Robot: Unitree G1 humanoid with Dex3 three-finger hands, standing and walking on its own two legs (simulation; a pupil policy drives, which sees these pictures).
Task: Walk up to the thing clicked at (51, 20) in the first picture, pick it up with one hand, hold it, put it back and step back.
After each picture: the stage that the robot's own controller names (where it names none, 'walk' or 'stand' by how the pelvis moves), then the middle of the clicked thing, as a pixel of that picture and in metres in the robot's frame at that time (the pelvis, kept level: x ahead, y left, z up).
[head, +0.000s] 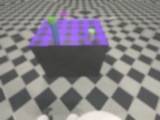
stand; (54, 30) +0.82 +0.46 +0.07
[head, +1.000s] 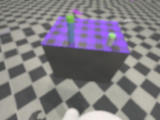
walk; (70, 30) +0.77 +0.24 +0.09
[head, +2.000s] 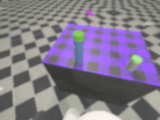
stand; (78, 48) +0.50 +0.13 +0.09
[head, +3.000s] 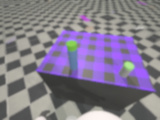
stand; (72, 56) +0.45 +0.18 +0.07
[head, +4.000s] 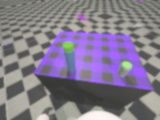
stand; (70, 58) +0.44 +0.18 +0.06
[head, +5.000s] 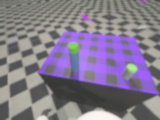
stand; (74, 58) +0.44 +0.16 +0.06
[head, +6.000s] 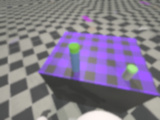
stand; (75, 59) +0.44 +0.15 +0.06
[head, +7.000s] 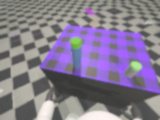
rise first; (76, 54) +0.46 +0.15 +0.07
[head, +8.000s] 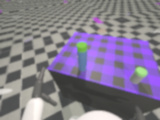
go down; (82, 58) +0.46 +0.13 +0.07
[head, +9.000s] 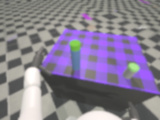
go down; (75, 56) +0.46 +0.13 +0.07
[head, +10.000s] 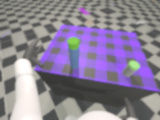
go down; (74, 55) +0.46 +0.12 +0.08
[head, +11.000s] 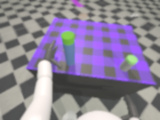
close in; (69, 51) +0.46 +0.13 +0.09
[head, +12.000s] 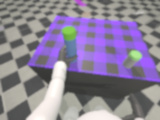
close; (71, 47) +0.47 +0.13 +0.12
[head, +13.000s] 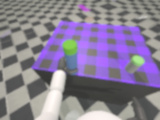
lift; (71, 60) +0.38 +0.13 +0.12
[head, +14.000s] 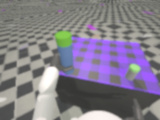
lift; (66, 56) +0.32 +0.16 +0.24
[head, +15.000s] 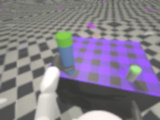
hold; (67, 56) +0.32 +0.15 +0.23
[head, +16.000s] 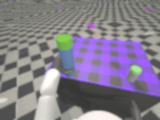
hold; (67, 58) +0.31 +0.15 +0.22
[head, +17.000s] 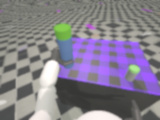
crouch; (66, 50) +0.34 +0.16 +0.27
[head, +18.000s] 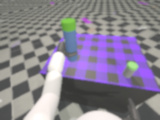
lower; (70, 43) +0.43 +0.14 +0.24
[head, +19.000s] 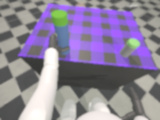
lower; (62, 36) +0.50 +0.15 +0.15
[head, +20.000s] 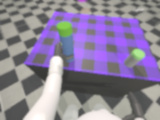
lower; (67, 45) +0.46 +0.14 +0.14
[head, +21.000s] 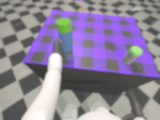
lower; (66, 42) +0.48 +0.14 +0.14
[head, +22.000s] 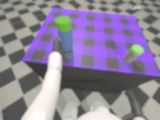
lower; (66, 41) +0.48 +0.14 +0.14
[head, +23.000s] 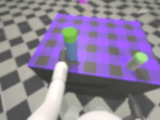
open; (71, 49) +0.44 +0.13 +0.13
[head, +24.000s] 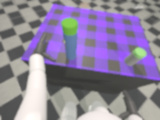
sink last; (70, 43) +0.46 +0.12 +0.13
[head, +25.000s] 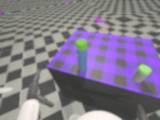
sink last; (82, 56) +0.45 +0.12 +0.10
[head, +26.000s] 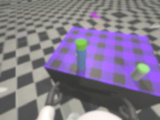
stand; (81, 56) +0.44 +0.12 +0.09
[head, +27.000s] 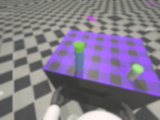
stand; (79, 58) +0.44 +0.13 +0.08
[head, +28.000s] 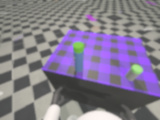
stand; (78, 58) +0.44 +0.13 +0.07
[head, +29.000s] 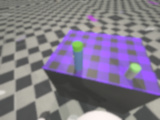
walk; (78, 57) +0.46 +0.13 +0.07
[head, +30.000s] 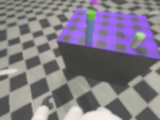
walk; (89, 28) +0.71 +0.07 +0.09
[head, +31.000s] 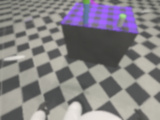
walk; (86, 11) +1.07 +0.16 +0.10
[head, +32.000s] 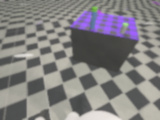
stand; (93, 18) +1.16 +0.07 +0.08
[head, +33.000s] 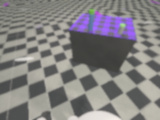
stand; (91, 20) +1.17 +0.07 +0.06
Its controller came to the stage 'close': yes
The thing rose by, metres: 0.20
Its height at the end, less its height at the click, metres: +0.00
